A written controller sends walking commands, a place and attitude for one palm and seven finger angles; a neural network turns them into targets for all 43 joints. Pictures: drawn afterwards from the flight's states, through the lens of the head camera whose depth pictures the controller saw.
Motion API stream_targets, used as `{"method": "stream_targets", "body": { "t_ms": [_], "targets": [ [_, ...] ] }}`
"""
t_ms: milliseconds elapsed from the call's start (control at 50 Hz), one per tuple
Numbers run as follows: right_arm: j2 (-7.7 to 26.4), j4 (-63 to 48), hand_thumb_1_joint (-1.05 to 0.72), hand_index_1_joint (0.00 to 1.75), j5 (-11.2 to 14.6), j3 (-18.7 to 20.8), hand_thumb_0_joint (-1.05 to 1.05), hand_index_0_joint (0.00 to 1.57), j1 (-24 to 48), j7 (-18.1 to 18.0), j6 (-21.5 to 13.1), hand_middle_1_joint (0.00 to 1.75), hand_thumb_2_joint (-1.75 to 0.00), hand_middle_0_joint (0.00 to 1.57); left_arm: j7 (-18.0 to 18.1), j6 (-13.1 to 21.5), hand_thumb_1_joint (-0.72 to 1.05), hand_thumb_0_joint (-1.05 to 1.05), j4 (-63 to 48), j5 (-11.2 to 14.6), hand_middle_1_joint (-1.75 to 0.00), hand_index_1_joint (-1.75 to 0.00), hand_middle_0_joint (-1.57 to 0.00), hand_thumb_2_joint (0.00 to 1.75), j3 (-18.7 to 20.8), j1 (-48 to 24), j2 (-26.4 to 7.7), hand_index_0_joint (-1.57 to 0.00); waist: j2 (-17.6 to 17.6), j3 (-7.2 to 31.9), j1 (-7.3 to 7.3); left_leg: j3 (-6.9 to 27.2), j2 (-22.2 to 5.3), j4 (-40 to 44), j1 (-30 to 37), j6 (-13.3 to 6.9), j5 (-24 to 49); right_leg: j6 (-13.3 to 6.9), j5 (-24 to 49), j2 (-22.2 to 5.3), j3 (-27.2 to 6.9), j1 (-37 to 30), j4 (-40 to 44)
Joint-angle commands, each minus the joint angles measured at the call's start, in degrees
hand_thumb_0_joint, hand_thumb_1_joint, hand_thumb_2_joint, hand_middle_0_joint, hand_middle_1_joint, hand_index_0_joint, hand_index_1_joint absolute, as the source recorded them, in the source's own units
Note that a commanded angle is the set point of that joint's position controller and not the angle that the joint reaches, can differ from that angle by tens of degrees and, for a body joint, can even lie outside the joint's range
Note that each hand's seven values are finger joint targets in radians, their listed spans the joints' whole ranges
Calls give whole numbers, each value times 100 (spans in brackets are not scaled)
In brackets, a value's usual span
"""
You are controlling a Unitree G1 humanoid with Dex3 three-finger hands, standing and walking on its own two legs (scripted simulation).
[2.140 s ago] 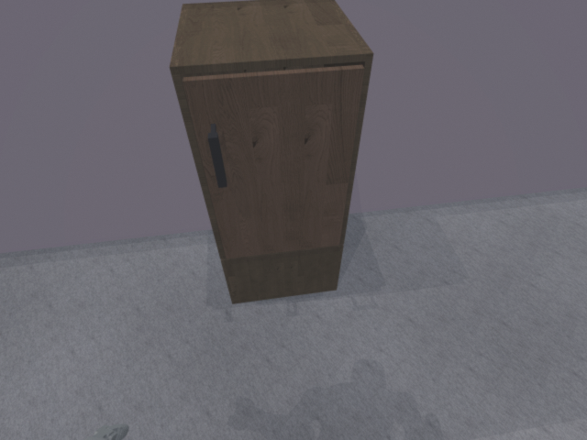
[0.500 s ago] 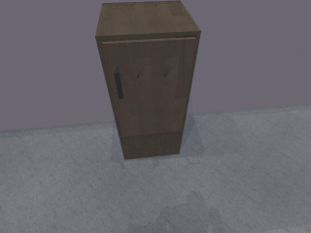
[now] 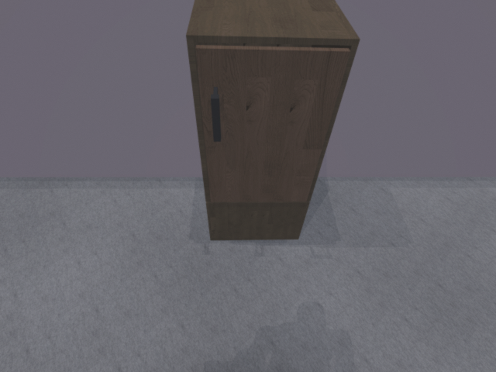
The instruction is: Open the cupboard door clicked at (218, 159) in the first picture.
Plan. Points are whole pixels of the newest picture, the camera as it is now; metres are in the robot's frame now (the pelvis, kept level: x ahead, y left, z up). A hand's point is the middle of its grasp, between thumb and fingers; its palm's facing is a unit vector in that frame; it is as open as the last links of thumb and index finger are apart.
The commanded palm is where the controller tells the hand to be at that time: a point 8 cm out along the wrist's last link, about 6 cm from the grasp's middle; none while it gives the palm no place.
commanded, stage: take the last steps up to it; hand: left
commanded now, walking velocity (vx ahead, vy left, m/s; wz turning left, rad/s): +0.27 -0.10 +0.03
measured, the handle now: (216, 114) +0.74 +0.14 -0.02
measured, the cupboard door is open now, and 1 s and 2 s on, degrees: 0 0 0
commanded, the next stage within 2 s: come to a stop and stand still in 0.52 s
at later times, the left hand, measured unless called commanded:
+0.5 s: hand out of the picture -0.04 +0.09 -0.15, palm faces +0.16 -0.98 -0.15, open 7.4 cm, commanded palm none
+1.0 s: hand (182, 320) +0.24 +0.15 -0.17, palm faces +0.07 -0.97 -0.22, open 7.3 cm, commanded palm none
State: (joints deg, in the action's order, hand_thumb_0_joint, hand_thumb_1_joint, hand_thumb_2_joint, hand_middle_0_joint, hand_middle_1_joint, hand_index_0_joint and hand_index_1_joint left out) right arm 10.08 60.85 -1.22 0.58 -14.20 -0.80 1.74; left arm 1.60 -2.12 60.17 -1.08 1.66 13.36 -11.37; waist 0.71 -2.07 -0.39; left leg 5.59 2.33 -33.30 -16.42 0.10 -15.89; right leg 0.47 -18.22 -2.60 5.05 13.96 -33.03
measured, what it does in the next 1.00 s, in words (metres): walks ahead: left foot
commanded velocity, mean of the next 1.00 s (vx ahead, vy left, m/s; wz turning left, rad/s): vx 0.04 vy -0.07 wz -0.02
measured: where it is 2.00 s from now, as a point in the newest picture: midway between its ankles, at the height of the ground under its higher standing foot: outside the picture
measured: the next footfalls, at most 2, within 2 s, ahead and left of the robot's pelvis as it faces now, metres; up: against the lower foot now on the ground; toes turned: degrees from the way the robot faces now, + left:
left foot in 0.62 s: +0.26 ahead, +0.07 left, +0.00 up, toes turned +10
right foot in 1.10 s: +0.23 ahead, -0.19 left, +0.00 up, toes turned -4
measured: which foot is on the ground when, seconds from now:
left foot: down 0.00-0.22, up 0.24-0.60, down 0.62-1.00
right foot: down 0.00-0.62, up 0.64-1.00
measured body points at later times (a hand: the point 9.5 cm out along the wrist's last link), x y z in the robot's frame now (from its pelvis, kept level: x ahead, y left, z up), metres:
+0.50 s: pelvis +0.10 -0.03 +0.01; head +0.12 -0.04 +0.45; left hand -0.04 +0.14 -0.14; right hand +0.17 -0.26 -0.16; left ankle +0.16 +0.10 -0.68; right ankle -0.02 -0.10 -0.73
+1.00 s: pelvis +0.18 -0.05 +0.01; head +0.21 -0.03 +0.45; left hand +0.24 +0.20 -0.15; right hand +0.25 -0.28 -0.14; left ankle +0.22 +0.06 -0.73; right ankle +0.20 -0.19 -0.68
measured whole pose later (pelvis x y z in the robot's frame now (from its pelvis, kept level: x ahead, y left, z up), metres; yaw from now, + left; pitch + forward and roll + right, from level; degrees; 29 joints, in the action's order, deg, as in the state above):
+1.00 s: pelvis +0.18 -0.05 +0.01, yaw +1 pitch -1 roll +0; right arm 8.5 59.3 -1.3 2.8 -10.4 -2.7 0.6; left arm 2.1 -3.1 56.4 -1.7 3.9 11.2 -10.9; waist 1.5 -3.8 -0.2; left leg -9.0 -3.3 -28.7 -15.0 -1.9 -12.1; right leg 2.9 -20.3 -3.7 0.1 25.5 -53.8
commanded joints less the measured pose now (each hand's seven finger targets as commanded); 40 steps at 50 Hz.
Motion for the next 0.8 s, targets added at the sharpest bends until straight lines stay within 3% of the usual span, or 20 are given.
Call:
{"method": "stream_targets", "body": {
  "t_ms": [0,60,120,140,160,180,200,260,300,360,440,520,560,580,600,620,640,680,720,780],
  "targets": [
    [1035,-280,-90,30,-53,225,0,20,-261,-74,-163,30,-90,20,-52,126,90,0,-261,-64,-30,-30,-20,90,97,267,-439,-20,-1047,-77,47,1866,-1157,2130,-531,-692,-2337,-17,-994,160,-161,38,-228],
    [1052,-250,-90,30,-40,269,0,20,-366,-119,-202,30,-90,20,-133,183,90,0,-197,-100,-30,-30,-20,90,56,399,-286,-20,-1027,-340,63,2120,-1307,2288,-440,-945,-2566,-78,-808,293,-238,326,-490],
    [992,-211,-90,30,-36,287,0,20,-367,-137,-230,30,-90,20,-190,264,90,0,-60,-55,-30,-30,-20,90,53,761,-214,-20,-1039,-224,-32,1687,-1137,1865,-256,-869,-1867,-104,-535,299,-219,-69,336],
    [903,-204,-90,30,-23,276,0,20,-368,-135,-238,30,-90,20,-196,308,90,0,9,-48,-30,-30,-20,90,74,954,-271,-20,-764,-114,-108,1396,-986,1487,-439,-754,-1502,-140,-368,223,-343,-565,831],
    [731,-225,-90,30,-10,253,0,20,-329,-122,-260,30,-90,20,-173,349,90,0,108,-52,-30,-30,-20,90,128,1225,-433,-20,-278,-132,-240,935,-718,771,-1138,-574,-1332,-252,-704,-178,-864,-1273,1248],
    [431,-349,-90,30,25,168,0,20,-216,-102,-295,30,-90,20,-118,368,90,0,187,-76,-30,-30,-20,90,204,1555,-763,-20,789,-237,-366,66,-154,-371,-2121,-319,-1170,-613,-1441,-1007,-2084,-1828,1858],
    [424,-513,-90,30,-20,180,0,20,147,-60,-332,30,-90,20,-67,399,90,0,242,-56,-30,-30,-20,90,267,1838,-974,-20,1365,-417,-527,-544,-112,-1448,-2592,-213,-1403,-1001,-1593,-1822,-3088,-1766,2468],
    [469,-384,-90,30,-54,256,0,20,185,9,-339,30,-90,20,-33,492,90,0,293,-39,-30,-30,-20,90,142,1657,-493,-20,408,-839,-188,-504,-593,-2675,-2573,-177,-776,-1180,9,-1588,-2353,-1291,2323],
    [300,-304,-90,30,-61,232,0,20,185,46,-321,30,-90,20,-42,552,90,0,331,-41,-30,-30,-20,90,59,1708,-271,-20,335,-808,-85,-737,-660,-2902,-2478,-94,-371,-1055,1592,-1236,-1510,-1270,2109],
    [148,-351,-90,30,-39,219,0,20,350,80,-287,30,-90,20,6,596,90,0,425,-59,-30,-30,-20,90,-12,1960,-137,-20,557,-795,-49,-1051,-649,-2705,-2284,-46,-90,-902,3322,-958,-885,-1185,1950],
    [34,-430,-90,30,1,183,0,20,788,102,-299,30,-90,20,71,597,90,0,610,-67,-30,-30,-20,90,-47,2295,-84,-20,658,-720,-142,-1340,-561,-1891,-1972,-91,84,-919,4332,-857,-810,-1293,1841],
    [-1,-312,-90,30,23,160,0,20,509,25,-407,30,-90,20,85,607,90,0,672,-44,-30,-30,-20,90,1,2153,-162,-20,718,-303,89,-1668,-147,-701,-642,-291,161,-840,5939,-682,-555,-1311,1074],
    [198,39,-90,30,2,219,0,20,-567,-77,-460,30,-90,20,84,593,90,0,682,9,-30,-30,-20,90,17,2018,-175,-20,646,262,546,-1530,-127,228,769,-412,1005,-657,5625,-526,-445,-1040,-188],
    [543,208,-90,30,-31,304,0,20,-1245,-142,-481,30,-90,20,57,588,90,0,640,52,-30,-30,-20,90,31,2056,-102,-20,372,752,816,-863,-778,300,2041,-632,1972,-498,4221,-320,-384,-217,-1255],
    [1034,278,-90,30,-82,412,0,20,-1670,-204,-511,30,-90,20,32,568,90,0,571,139,-30,-30,-20,90,-15,2350,260,-20,-892,1407,735,1184,-2526,497,3204,-1439,3721,-245,256,339,-114,1185,-3180],
    [1090,235,-90,30,59,358,0,20,-1561,-235,-438,30,-90,20,82,526,90,0,467,74,-30,-30,-20,90,-7,2325,218,-20,-767,1446,515,1725,-3122,1131,2555,-1802,4255,-276,-1545,394,-555,1218,-4102],
    [944,79,-90,30,104,326,0,20,-995,-280,-395,30,-90,20,112,398,90,0,368,40,-30,-30,-20,90,2,2065,209,-20,-289,563,316,1441,-3078,1414,1514,-1817,3943,-236,-1327,121,-781,1268,-4229],
    [387,-30,-90,30,71,128,0,20,-269,-341,-467,30,-90,20,59,243,90,0,383,-36,-30,-30,-20,90,66,1760,375,-20,-378,-375,1,482,-2510,1754,62,-1350,3918,25,-767,-189,-816,1010,-3707],
    [180,-86,-90,30,64,108,0,20,33,-331,-464,30,-90,20,38,57,90,0,410,-51,-30,-30,-20,90,97,1942,468,-20,-505,-393,-229,-420,-2069,1718,-371,-1038,3995,149,-428,-219,-662,650,-3154],
    [397,-247,-90,30,82,194,0,20,161,-314,-387,30,-90,20,45,-116,90,0,231,-56,-30,-30,-20,90,162,1795,324,-20,-570,81,-238,-720,-1954,1581,-104,-1014,3939,228,-88,-144,-525,732,-2952]
  ]
}}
